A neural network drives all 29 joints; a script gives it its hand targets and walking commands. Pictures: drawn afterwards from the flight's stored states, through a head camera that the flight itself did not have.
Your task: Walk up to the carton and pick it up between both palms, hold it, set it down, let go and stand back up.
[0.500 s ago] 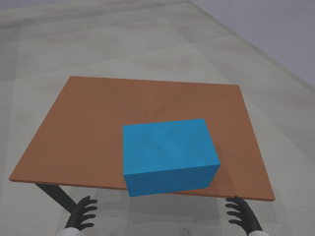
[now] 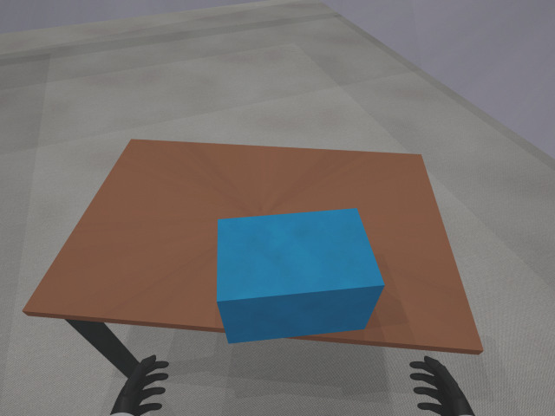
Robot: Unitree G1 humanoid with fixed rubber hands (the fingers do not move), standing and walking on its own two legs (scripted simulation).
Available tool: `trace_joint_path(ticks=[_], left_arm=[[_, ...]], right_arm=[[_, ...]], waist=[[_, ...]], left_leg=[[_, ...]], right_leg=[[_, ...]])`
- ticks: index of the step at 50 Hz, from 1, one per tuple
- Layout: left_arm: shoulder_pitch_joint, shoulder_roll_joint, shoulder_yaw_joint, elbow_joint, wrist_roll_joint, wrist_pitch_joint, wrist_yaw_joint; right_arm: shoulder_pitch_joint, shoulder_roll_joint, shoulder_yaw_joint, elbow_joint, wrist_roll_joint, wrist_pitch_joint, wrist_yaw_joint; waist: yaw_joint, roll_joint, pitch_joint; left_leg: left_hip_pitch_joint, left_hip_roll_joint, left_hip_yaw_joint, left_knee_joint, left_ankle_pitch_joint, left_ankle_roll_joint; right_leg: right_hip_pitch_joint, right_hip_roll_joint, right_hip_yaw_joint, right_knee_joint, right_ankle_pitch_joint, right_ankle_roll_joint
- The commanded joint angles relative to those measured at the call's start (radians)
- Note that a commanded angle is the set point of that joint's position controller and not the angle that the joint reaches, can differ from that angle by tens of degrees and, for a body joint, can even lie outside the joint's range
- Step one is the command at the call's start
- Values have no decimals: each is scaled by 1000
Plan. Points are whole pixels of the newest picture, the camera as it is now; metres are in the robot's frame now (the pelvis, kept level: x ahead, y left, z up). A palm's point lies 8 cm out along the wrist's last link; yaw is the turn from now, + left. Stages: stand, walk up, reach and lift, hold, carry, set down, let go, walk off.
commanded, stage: stand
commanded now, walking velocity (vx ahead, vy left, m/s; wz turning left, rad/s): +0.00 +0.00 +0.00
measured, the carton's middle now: (292, 275) +0.40 -0.02 -0.11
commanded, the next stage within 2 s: none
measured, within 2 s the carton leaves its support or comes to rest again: neither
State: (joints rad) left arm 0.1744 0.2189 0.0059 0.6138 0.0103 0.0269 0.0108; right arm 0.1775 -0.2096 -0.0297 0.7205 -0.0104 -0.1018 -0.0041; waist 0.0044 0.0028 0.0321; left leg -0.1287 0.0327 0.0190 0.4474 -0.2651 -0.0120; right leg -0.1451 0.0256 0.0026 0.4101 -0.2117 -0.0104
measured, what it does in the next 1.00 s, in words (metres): stands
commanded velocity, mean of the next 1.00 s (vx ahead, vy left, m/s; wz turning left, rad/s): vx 0.00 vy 0.00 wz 0.00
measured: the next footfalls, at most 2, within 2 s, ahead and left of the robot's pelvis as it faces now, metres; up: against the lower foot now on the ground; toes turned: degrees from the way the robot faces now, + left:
none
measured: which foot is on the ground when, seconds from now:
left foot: down 0.00-1.00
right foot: down 0.00-1.00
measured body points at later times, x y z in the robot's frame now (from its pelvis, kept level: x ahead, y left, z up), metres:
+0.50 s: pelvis -0.03 +0.02 +0.00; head -0.05 +0.03 +0.45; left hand +0.05 +0.28 -0.13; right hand +0.05 -0.24 -0.11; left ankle -0.01 +0.12 -0.74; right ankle +0.01 -0.11 -0.74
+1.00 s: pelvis -0.02 +0.03 -0.01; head -0.04 +0.03 +0.44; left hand +0.03 +0.29 -0.14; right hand +0.05 -0.24 -0.12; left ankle -0.01 +0.12 -0.74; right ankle +0.01 -0.11 -0.74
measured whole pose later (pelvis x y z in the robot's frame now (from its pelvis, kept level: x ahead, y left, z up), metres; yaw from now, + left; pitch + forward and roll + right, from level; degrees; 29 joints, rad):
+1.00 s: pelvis -0.02 +0.03 -0.01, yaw +0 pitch -2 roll +0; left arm 0.35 0.27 -0.03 0.84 0.02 -0.02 0.02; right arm 0.36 -0.27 0.02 0.75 0.00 -0.02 -0.01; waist 0.01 -0.01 -0.01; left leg -0.21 -0.02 0.04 0.50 -0.26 0.03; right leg -0.25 -0.02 0.04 0.50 -0.22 0.03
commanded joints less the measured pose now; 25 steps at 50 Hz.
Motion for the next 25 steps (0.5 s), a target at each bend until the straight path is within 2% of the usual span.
trace_joint_path(ticks=[1, 8, 17, 25], left_arm=[[1, 126, 42, -17, 10, -77, -2], [37, 149, 33, 43, 9, -79, -4], [94, 163, 18, 94, 10, -73, -1], [140, 160, 6, 125, 11, -67, 0]], right_arm=[[48, -136, -31, -73, 6, 42, -14], [91, -158, -26, -68, 3, 47, -7], [149, -185, -13, -61, 3, 49, -5], [173, -197, -5, -58, 3, 58, -6]], waist=[[-7, -36, -108], [-4, 6, 0], [4, 4, 8], [8, 13, 41]], left_leg=[[-23, 66, -70, -31, 176, 16], [-96, 62, -89, -76, 88, 15], [-148, 55, -107, -106, -48, 19], [-214, 58, -133, -134, -164, 28]], right_leg=[[2, -116, 99, -55, 236, 3], [-38, -115, 107, -74, 121, 9], [-51, -105, 103, -56, -1, 20], [-75, -93, 96, -25, -54, 27]])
